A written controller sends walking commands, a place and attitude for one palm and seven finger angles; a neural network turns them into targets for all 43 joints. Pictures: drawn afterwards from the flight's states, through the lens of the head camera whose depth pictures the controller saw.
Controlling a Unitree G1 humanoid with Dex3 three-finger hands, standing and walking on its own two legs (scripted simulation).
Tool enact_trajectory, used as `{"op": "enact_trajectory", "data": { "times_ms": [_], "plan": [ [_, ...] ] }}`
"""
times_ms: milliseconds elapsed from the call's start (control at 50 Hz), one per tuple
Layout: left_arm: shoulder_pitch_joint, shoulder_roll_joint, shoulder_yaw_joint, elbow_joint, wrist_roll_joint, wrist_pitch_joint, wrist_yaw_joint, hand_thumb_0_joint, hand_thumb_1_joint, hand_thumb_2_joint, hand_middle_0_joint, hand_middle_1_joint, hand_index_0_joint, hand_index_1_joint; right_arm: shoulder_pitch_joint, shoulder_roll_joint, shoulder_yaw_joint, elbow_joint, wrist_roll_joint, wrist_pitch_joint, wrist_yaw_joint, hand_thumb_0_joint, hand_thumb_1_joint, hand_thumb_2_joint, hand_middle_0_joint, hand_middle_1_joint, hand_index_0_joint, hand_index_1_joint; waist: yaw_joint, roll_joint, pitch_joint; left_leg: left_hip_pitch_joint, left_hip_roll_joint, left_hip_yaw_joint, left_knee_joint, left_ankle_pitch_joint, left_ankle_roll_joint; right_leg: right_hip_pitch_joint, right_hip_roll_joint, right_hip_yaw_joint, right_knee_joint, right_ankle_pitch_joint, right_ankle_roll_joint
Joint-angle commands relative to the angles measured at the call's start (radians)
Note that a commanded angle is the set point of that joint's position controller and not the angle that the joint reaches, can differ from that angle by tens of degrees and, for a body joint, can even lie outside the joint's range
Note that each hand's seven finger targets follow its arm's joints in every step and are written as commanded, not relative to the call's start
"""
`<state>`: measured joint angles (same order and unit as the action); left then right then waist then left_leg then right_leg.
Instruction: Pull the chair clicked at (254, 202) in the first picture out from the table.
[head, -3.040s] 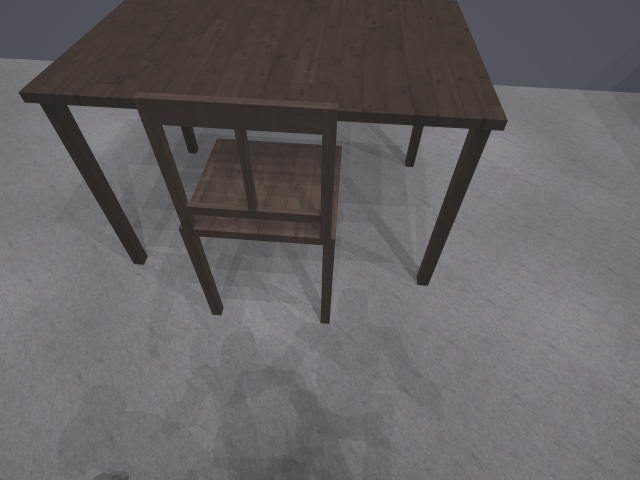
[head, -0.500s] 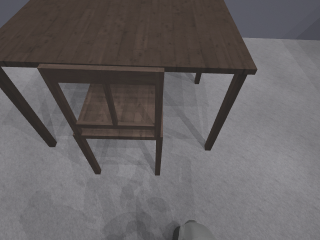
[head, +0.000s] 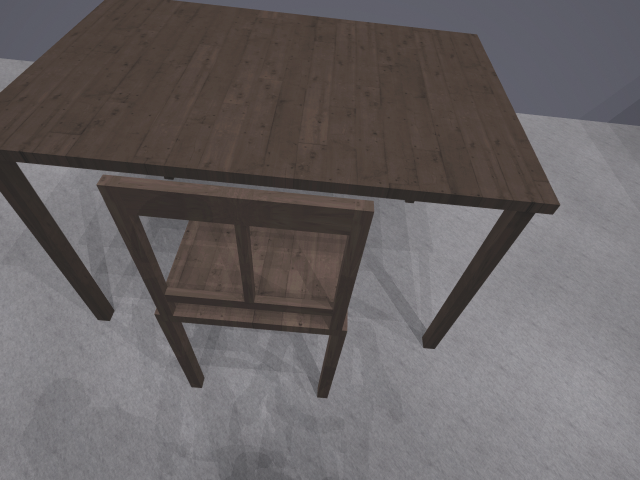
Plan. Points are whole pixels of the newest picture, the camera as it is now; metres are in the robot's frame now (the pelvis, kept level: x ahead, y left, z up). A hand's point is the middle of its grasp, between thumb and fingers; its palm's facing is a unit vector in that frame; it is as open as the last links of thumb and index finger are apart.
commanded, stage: come to a stop and stand still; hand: left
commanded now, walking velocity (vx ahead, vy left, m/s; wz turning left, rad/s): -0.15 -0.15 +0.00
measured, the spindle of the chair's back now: (246, 264) +0.47 +0.17 -0.10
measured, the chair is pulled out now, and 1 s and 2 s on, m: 0.00 0.00 0.00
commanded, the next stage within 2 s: look again from close up in 0.56 s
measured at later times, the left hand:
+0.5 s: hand out of the picture -0.03 +0.12 -0.16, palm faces +0.04 -0.98 -0.20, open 7.4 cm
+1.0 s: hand out of the picture -0.01 +0.19 -0.18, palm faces +0.00 -0.97 -0.23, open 7.4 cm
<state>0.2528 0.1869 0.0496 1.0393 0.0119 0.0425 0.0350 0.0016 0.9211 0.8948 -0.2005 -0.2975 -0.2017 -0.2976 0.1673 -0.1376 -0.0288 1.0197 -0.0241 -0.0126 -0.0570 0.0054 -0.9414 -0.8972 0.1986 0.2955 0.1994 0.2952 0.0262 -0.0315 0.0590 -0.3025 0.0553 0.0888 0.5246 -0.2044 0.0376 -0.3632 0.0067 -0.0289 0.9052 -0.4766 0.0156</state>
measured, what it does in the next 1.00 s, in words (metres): steps on the spot: right foot, then left foot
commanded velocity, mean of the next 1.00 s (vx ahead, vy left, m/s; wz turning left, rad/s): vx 0.03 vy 0.03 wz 0.00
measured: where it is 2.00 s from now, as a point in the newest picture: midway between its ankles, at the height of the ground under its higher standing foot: outside the picture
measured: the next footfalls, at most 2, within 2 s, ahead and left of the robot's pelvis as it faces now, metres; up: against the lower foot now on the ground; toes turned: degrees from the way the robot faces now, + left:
right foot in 0.28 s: -0.03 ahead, -0.17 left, +0.00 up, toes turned -3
left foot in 0.58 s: +0.02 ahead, +0.08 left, +0.00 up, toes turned +6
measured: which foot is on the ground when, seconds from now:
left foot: down 0.00-0.32, up 0.34-0.56, down 0.58-1.00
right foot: up 0.00-0.26, down 0.28-1.00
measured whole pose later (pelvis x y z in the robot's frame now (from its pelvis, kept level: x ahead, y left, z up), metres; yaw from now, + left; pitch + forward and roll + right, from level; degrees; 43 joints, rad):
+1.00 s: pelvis -0.02 +0.01 -0.01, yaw -1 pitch +0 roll +0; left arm 0.26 0.17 -0.01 1.09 0.01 0.00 0.04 0.00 0.91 0.89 -0.20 -0.30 -0.20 -0.30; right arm 0.27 -0.18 0.01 1.07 -0.02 -0.03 -0.04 0.02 -0.94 -0.90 0.20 0.30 0.20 0.30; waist 0.01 0.01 0.04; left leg -0.20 -0.05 0.08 0.54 -0.35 0.07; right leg -0.18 -0.10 0.00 0.54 -0.36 0.05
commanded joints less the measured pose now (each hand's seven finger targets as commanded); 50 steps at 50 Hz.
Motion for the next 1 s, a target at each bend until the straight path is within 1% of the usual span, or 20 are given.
{"op": "enact_trajectory", "data": {
  "times_ms": [0,80,180,220,240,260,280,300,340,380,480,520,560,580,600,620,640,680,760,980],
  "plan": [
    [0.086,0.063,0.025,-0.056,0.008,0.004,0.002,0.0,0.9,0.9,-0.2,-0.3,-0.2,-0.3,0.096,-0.202,-0.053,-0.028,0.0,0.01,-0.012,0.0,-0.9,-0.9,0.2,0.3,0.2,0.3,-0.039,0.145,-0.139,0.245,0.282,-0.175,-0.131,0.787,0.145,-0.122,-0.014,0.066,0.203,-0.007,0.024],
    [0.064,0.064,0.029,-0.078,0.008,0.019,-0.004,0.0,0.9,0.9,-0.2,-0.3,-0.2,-0.3,0.083,-0.206,-0.064,-0.035,0.001,0.019,-0.009,0.0,-0.9,-0.9,0.2,0.3,0.2,0.3,-0.049,0.194,-0.148,0.242,0.277,-0.179,-0.152,0.613,0.144,-0.081,-0.025,0.051,0.085,-0.019,0.03],
    [0.122,0.039,0.015,-0.054,0.006,0.006,-0.009,0.0,0.9,0.9,-0.2,-0.3,-0.2,-0.3,0.053,-0.217,-0.073,-0.036,-0.003,0.03,0.013,0.0,-0.9,-0.9,0.2,0.3,0.2,0.3,-0.031,0.221,-0.14,0.106,0.239,-0.216,-0.215,0.112,0.103,0.123,-0.029,-0.005,-0.272,0.034,-0.006],
    [0.2,0.047,0.009,-0.006,0.012,-0.011,-0.006,0.0,0.9,0.9,-0.2,-0.3,-0.2,-0.3,0.046,-0.179,-0.068,-0.027,0.005,0.037,0.026,0.0,-0.9,-0.9,0.2,0.3,0.2,0.3,0.0,0.132,-0.118,-0.016,0.127,-0.139,-0.176,-0.188,0.018,0.282,-0.029,-0.038,-0.536,0.199,-0.012],
    [0.173,0.095,0.005,-0.005,0.018,-0.027,-0.001,0.0,0.9,0.9,-0.2,-0.3,-0.2,-0.3,0.059,-0.114,-0.052,-0.024,0.015,0.041,0.034,0.0,-0.9,-0.9,0.2,0.3,0.2,0.3,-0.016,-0.01,-0.075,-0.084,0.042,-0.083,-0.077,-0.262,-0.04,0.256,-0.147,0.116,-0.66,0.063,-0.051],
    [0.116,0.151,0.006,-0.019,0.016,-0.033,0.001,0.0,0.9,0.9,-0.2,-0.3,-0.2,-0.3,0.036,-0.065,-0.034,-0.039,0.016,0.044,0.044,0.0,-0.9,-0.9,0.2,0.3,0.2,0.3,-0.024,-0.149,-0.001,-0.081,-0.015,-0.029,0.005,-0.251,-0.073,0.097,-0.29,0.286,-0.776,-0.146,-0.111],
    [0.067,0.178,0.009,-0.037,0.011,-0.038,0.002,0.0,0.9,0.9,-0.2,-0.3,-0.2,-0.3,-0.006,-0.091,-0.035,-0.043,0.007,0.05,0.05,0.0,-0.9,-0.9,0.2,0.3,0.2,0.3,-0.002,-0.191,0.047,-0.052,-0.008,-0.055,0.095,-0.221,-0.063,-0.04,-0.328,0.353,-0.842,-0.254,-0.137],
    [0.031,0.174,0.013,-0.037,0.011,-0.046,0.003,0.0,0.9,0.9,-0.2,-0.3,-0.2,-0.3,-0.007,-0.099,-0.035,-0.034,0.001,0.05,0.051,0.0,-0.9,-0.9,0.2,0.3,0.2,0.3,-0.007,-0.236,0.092,-0.075,-0.008,-0.086,0.15,-0.172,-0.052,-0.053,-0.303,0.362,-0.844,-0.182,-0.139],
    [-0.006,0.149,0.011,-0.038,0.008,-0.05,0.001,0.0,0.9,0.9,-0.2,-0.3,-0.2,-0.3,0.071,-0.109,-0.038,0.013,0.002,0.043,0.054,0.0,-0.9,-0.9,0.2,0.3,0.2,0.3,-0.038,-0.144,0.075,-0.079,-0.009,-0.082,0.206,-0.126,-0.052,0.021,-0.272,0.261,-0.797,-0.051,-0.136],
    [0.022,0.122,0.006,-0.027,0.007,-0.059,-0.004,0.0,0.9,0.9,-0.2,-0.3,-0.2,-0.3,0.098,-0.099,-0.032,0.032,0.003,0.032,0.056,0.0,-0.9,-0.9,0.2,0.3,0.2,0.3,-0.029,-0.122,0.091,-0.073,-0.015,-0.063,0.206,-0.104,-0.056,0.054,-0.241,0.19,-0.746,0.065,-0.123],
    [0.108,0.113,0.017,0.012,0.007,-0.062,0.0,0.0,0.9,0.9,-0.2,-0.3,-0.2,-0.3,0.099,-0.085,-0.019,0.027,0.005,0.014,0.041,0.0,-0.9,-0.9,0.2,0.3,0.2,0.3,0.008,-0.115,0.036,-0.034,-0.015,-0.056,0.037,-0.137,-0.058,0.194,-0.268,0.191,-0.644,0.328,-0.155],
    [0.087,0.094,0.014,0.03,-0.001,-0.062,0.004,0.0,0.9,0.9,-0.2,-0.3,-0.2,-0.3,0.163,-0.077,-0.009,0.058,0.01,0.002,0.03,0.0,-0.9,-0.9,0.2,0.3,0.2,0.3,-0.02,-0.072,-0.011,0.123,-0.009,-0.07,-0.145,0.019,-0.053,0.168,-0.224,0.141,-0.553,0.443,-0.115],
    [0.105,0.041,0.006,0.041,-0.002,-0.056,0.003,0.0,0.9,0.9,-0.2,-0.3,-0.2,-0.3,0.195,-0.118,-0.009,0.083,0.007,-0.009,0.02,0.0,-0.9,-0.9,0.2,0.3,0.2,0.3,-0.009,0.032,-0.047,0.195,0.066,-0.135,-0.12,0.272,-0.017,0.139,-0.123,0.064,-0.493,0.397,-0.057],
    [0.179,0.043,-0.009,0.079,0.009,-0.095,0.051,0.0,0.9,0.9,-0.2,-0.3,-0.2,-0.3,0.094,-0.12,0.004,0.012,0.013,-0.018,0.03,0.0,-0.9,-0.9,0.2,0.3,0.2,0.3,0.019,-0.059,0.006,0.04,0.069,-0.084,0.092,0.189,-0.04,0.172,-0.16,0.113,-0.528,0.715,-0.041],
    [0.126,0.113,-0.017,0.018,0.007,-0.099,0.034,0.0,0.9,0.9,-0.2,-0.3,-0.2,-0.3,0.129,-0.077,0.011,-0.022,0.009,0.0,0.042,0.0,-0.9,-0.9,0.2,0.3,0.2,0.3,-0.024,-0.044,-0.007,0.014,-0.005,-0.08,0.091,-0.15,-0.032,0.135,-0.248,0.199,-0.591,0.431,-0.077],
    [0.064,0.105,-0.024,0.005,0.011,-0.092,0.024,0.0,0.9,0.9,-0.2,-0.3,-0.2,-0.3,0.171,-0.061,0.011,-0.01,0.005,0.0,0.046,0.0,-0.9,-0.9,0.2,0.3,0.2,0.3,-0.064,0.011,0.021,0.062,-0.002,-0.08,0.052,-0.142,-0.037,0.026,-0.221,0.142,-0.589,0.143,-0.103],
    [0.058,0.106,-0.018,-0.011,0.013,-0.086,0.018,0.0,0.9,0.9,-0.2,-0.3,-0.2,-0.3,0.208,-0.071,0.014,-0.005,-0.002,-0.003,0.052,0.0,-0.9,-0.9,0.2,0.3,0.2,0.3,-0.064,0.133,0.009,0.073,-0.005,-0.085,0.003,-0.081,-0.029,0.034,-0.165,0.096,-0.517,0.109,-0.099],
    [0.1,0.072,-0.027,-0.005,0.008,-0.074,0.012,0.0,0.9,0.9,-0.2,-0.3,-0.2,-0.3,0.224,-0.115,0.016,-0.006,0.003,-0.022,0.044,0.0,-0.9,-0.9,0.2,0.3,0.2,0.3,-0.04,0.239,-0.072,0.052,0.066,-0.186,-0.079,0.112,0.021,0.135,-0.069,0.002,-0.365,0.152,-0.062],
    [0.116,0.032,-0.046,0.019,0.003,-0.07,0.011,0.0,0.9,0.9,-0.2,-0.3,-0.2,-0.3,0.194,-0.134,0.022,-0.013,0.01,-0.033,0.022,0.0,-0.9,-0.9,0.2,0.3,0.2,0.3,-0.015,0.092,-0.046,0.073,0.085,-0.201,-0.064,0.401,0.051,0.175,-0.063,0.0,-0.366,0.249,-0.047],
    [0.088,0.073,-0.039,0.02,0.0,-0.051,0.01,0.0,0.9,0.9,-0.2,-0.3,-0.2,-0.3,0.156,-0.153,0.023,0.021,0.01,-0.03,0.02,0.0,-0.9,-0.9,0.2,0.3,0.2,0.3,-0.016,0.053,-0.016,0.121,0.053,-0.169,-0.127,0.333,0.025,0.173,-0.097,0.023,-0.392,0.315,-0.031]
  ]
}}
